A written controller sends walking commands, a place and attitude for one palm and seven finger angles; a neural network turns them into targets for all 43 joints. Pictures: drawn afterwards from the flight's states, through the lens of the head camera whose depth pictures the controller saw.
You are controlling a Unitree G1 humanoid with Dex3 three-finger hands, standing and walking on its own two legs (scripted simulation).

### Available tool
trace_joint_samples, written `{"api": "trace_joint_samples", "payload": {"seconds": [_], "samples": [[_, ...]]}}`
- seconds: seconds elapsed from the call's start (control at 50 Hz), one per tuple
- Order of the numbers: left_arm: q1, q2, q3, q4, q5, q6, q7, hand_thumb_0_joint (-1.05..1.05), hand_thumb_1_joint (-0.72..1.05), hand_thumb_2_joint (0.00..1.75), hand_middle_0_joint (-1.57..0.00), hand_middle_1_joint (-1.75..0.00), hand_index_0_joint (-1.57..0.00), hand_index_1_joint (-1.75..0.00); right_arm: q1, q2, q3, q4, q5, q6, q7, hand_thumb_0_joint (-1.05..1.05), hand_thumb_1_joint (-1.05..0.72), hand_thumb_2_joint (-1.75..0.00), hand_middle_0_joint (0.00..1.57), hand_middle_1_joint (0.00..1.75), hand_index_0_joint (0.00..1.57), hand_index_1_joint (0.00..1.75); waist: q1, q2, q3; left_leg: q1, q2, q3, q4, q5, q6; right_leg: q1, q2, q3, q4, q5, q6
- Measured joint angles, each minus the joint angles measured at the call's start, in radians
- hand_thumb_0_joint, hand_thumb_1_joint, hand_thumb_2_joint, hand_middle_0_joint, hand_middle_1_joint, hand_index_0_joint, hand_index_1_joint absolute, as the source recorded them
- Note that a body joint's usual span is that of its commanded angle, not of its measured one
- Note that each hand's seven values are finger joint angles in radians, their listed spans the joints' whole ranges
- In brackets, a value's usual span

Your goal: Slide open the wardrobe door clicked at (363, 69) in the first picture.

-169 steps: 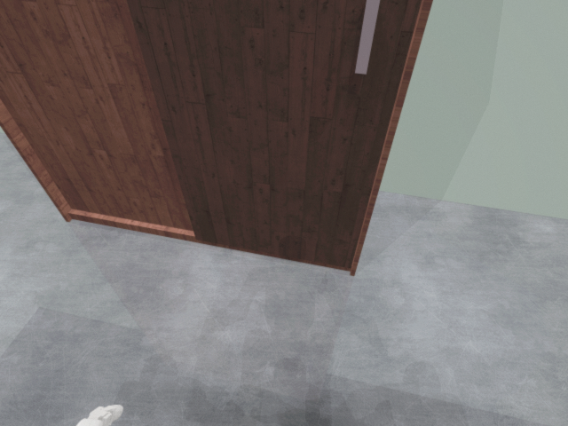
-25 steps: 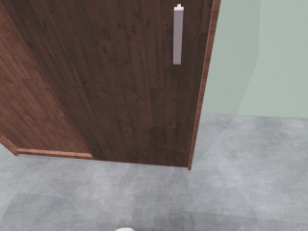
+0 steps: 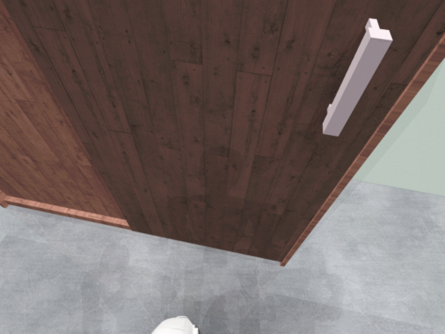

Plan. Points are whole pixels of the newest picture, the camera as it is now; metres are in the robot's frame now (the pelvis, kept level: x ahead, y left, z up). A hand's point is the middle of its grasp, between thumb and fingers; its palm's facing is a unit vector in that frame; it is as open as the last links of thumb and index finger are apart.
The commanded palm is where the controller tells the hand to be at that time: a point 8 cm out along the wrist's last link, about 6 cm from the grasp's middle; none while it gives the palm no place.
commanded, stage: come to a stop and stand still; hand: right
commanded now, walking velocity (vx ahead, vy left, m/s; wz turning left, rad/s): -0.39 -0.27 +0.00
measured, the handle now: (349, 81) +0.46 -0.13 +0.22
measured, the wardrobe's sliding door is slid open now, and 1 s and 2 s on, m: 0.00 0.00 0.00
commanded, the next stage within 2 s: look again from close up in 1.44 s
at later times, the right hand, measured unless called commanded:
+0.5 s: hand out of the picture -0.01 -0.27 -0.18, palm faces +0.13 +0.97 -0.21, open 7.4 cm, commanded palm none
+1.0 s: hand out of the picture -0.08 -0.26 -0.15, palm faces +0.03 +0.98 -0.22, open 7.3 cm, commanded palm none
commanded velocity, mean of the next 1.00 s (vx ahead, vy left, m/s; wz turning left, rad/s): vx -0.04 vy -0.03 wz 0.00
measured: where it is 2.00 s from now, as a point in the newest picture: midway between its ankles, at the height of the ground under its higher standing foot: outside the picture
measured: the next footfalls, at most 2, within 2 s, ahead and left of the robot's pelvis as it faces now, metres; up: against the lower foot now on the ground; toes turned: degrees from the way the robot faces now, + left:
right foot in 0.42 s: -0.02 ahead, -0.16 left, +0.00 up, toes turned -4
left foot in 0.84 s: -0.08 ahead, +0.02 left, +0.00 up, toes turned +0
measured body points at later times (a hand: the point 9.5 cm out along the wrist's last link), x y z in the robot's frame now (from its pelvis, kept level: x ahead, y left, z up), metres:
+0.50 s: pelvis -0.04 -0.07 +0.01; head -0.04 -0.11 +0.45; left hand +0.05 +0.17 -0.12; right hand -0.02 -0.33 -0.16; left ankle +0.04 +0.09 -0.69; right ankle -0.06 -0.16 -0.72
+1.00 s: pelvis -0.08 -0.09 +0.02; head -0.09 -0.08 +0.47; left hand -0.11 +0.11 -0.15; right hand -0.08 -0.31 -0.14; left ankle -0.12 +0.02 -0.72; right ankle -0.06 -0.16 -0.72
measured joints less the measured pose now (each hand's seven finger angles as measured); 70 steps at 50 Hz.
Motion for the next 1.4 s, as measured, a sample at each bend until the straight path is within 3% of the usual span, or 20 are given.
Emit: {"api": "trace_joint_samples", "payload": {"seconds": [0.08, 0.2, 0.3, 0.4, 0.44, 0.5, 0.56, 0.62, 0.76, 0.86, 0.94, 1.06, 1.4], "samples": [[-0.094, 0.022, 0.017, -0.038, 0.003, 0.036, 0.005, 0.01, 0.91, 0.90, -0.20, -0.30, -0.20, -0.30, -0.024, -0.002, -0.011, -0.019, 0.004, 0.012, -0.029, -0.01, -0.93, -0.90, 0.21, 0.30, 0.20, 0.30, -0.034, 0.017, -0.005, 0.040, 0.015, 0.006, -0.051, 0.011, 0.002, -0.161, 0.039, 0.027, 0.215, 0.012, 0.013], [-0.273, 0.100, 0.049, -0.144, 0.023, 0.074, -0.008, 0.00, 0.91, 0.90, -0.19, -0.30, -0.20, -0.30, -0.022, -0.017, -0.017, -0.029, -0.004, 0.040, -0.041, -0.01, -0.92, -0.90, 0.21, 0.30, 0.20, 0.30, -0.064, 0.002, -0.007, 0.040, 0.036, -0.001, -0.093, 0.052, -0.011, -0.319, 0.060, 0.056, 0.284, 0.122, 0.043], [-0.352, 0.123, 0.051, -0.208, 0.025, 0.065, -0.019, 0.00, 0.91, 0.90, -0.19, -0.30, -0.20, -0.30, 0.010, -0.053, -0.027, -0.037, -0.016, 0.067, -0.033, 0.00, -0.91, -0.90, 0.21, 0.30, 0.20, 0.30, -0.085, 0.014, -0.019, 0.020, 0.055, -0.010, -0.089, 0.073, -0.032, -0.285, 0.046, 0.059, 0.153, 0.153, 0.044], [-0.337, 0.104, 0.030, -0.227, 0.018, 0.038, -0.030, 0.00, 0.91, 0.90, -0.19, -0.30, -0.20, -0.30, 0.054, -0.097, -0.040, -0.051, -0.021, 0.083, -0.022, 0.00, -0.90, -0.90, 0.21, 0.30, 0.20, 0.30, -0.110, 0.057, -0.049, -0.015, 0.072, -0.012, -0.058, 0.084, -0.062, -0.116, 0.036, 0.029, -0.163, 0.166, 0.023], [-0.316, 0.085, 0.021, -0.222, 0.019, 0.024, -0.031, 0.00, 0.91, 0.90, -0.19, -0.30, -0.20, -0.30, 0.072, -0.116, -0.045, -0.046, -0.012, 0.095, -0.020, 0.00, -0.90, -0.90, 0.20, 0.30, 0.20, 0.30, -0.110, 0.084, -0.056, -0.046, 0.080, -0.031, 0.005, 0.014, -0.074, -0.068, 0.048, 0.017, -0.259, 0.161, -0.015], [-0.267, 0.049, -0.004, -0.211, 0.029, 0.033, -0.024, 0.00, 0.91, 0.90, -0.19, -0.30, -0.20, -0.30, 0.103, -0.127, -0.051, -0.023, -0.007, 0.123, -0.022, 0.01, -0.90, -0.90, 0.20, 0.30, 0.20, 0.30, -0.104, 0.101, -0.067, -0.084, 0.018, -0.129, 0.184, -0.180, -0.073, -0.053, 0.054, 0.015, -0.291, 0.192, -0.051], [-0.226, 0.025, -0.020, -0.187, 0.028, 0.037, -0.009, 0.00, 0.91, 0.90, -0.20, -0.30, -0.20, -0.30, 0.132, -0.125, -0.053, -0.006, -0.008, 0.123, -0.016, 0.01, -0.91, -0.90, 0.20, 0.30, 0.20, 0.30, -0.103, 0.103, -0.075, -0.102, -0.027, -0.182, 0.365, -0.159, -0.074, -0.028, 0.063, 0.013, -0.381, 0.256, -0.064], [-0.202, 0.020, -0.024, -0.162, 0.020, 0.029, 0.003, 0.00, 0.92, 0.90, -0.20, -0.30, -0.21, -0.30, 0.166, -0.116, -0.045, 0.016, -0.004, 0.112, -0.016, 0.01, -0.91, -0.90, 0.20, 0.30, 0.20, 0.30, -0.104, 0.107, -0.078, -0.070, -0.035, -0.196, 0.417, -0.127, -0.087, -0.013, 0.085, -0.003, -0.455, 0.300, -0.080], [-0.166, 0.014, -0.021, -0.110, 0.015, 0.005, 0.017, 0.01, 0.92, 0.90, -0.20, -0.30, -0.21, -0.30, 0.187, -0.071, -0.012, 0.080, 0.004, 0.109, -0.019, 0.01, -0.91, -0.90, 0.20, 0.30, 0.20, 0.30, -0.071, 0.080, -0.074, 0.143, -0.014, -0.155, 0.099, -0.207, -0.089, 0.003, 0.125, -0.029, -0.525, 0.349, -0.108], [-0.145, 0.015, -0.022, -0.056, 0.005, 0.004, 0.013, 0.01, 0.91, 0.90, -0.20, -0.30, -0.20, -0.30, 0.160, -0.032, 0.006, 0.104, 0.009, 0.079, -0.029, 0.01, -0.91, -0.90, 0.20, 0.30, 0.20, 0.30, -0.062, 0.048, -0.085, 0.273, -0.010, -0.142, -0.174, -0.098, -0.063, -0.011, 0.140, -0.045, -0.507, 0.352, -0.105], [-0.131, 0.014, -0.028, -0.021, 0.005, 0.005, 0.005, 0.01, 0.91, 0.90, -0.20, -0.30, -0.20, -0.30, 0.151, -0.003, 0.022, 0.113, 0.008, 0.055, -0.039, 0.01, -0.91, -0.90, 0.20, 0.30, 0.20, 0.30, -0.051, 0.005, -0.094, 0.294, -0.026, -0.135, -0.198, -0.079, -0.052, 0.009, 0.125, -0.037, -0.528, 0.371, -0.095], [-0.113, -0.009, -0.038, 0.003, 0.008, 0.005, -0.003, 0.00, 0.91, 0.90, -0.20, -0.30, -0.20, -0.30, 0.163, -0.008, 0.026, 0.117, 0.011, 0.051, -0.041, 0.01, -0.92, -0.90, 0.20, 0.30, 0.20, 0.30, -0.045, 0.020, -0.104, 0.293, -0.038, -0.135, -0.192, -0.070, -0.040, 0.015, 0.113, -0.037, -0.533, 0.386, -0.085], [-0.111, 0.011, -0.028, 0.006, 0.010, 0.007, 0.006, 0.00, 0.91, 0.90, -0.19, -0.30, -0.20, -0.30, 0.241, 0.035, 0.036, 0.147, 0.011, 0.047, -0.033, 0.00, -0.91, -0.90, 0.20, 0.30, 0.20, 0.30, -0.063, 0.039, -0.083, 0.258, -0.059, -0.121, -0.190, -0.048, -0.022, -0.027, 0.092, -0.023, -0.520, 0.405, -0.069]]}}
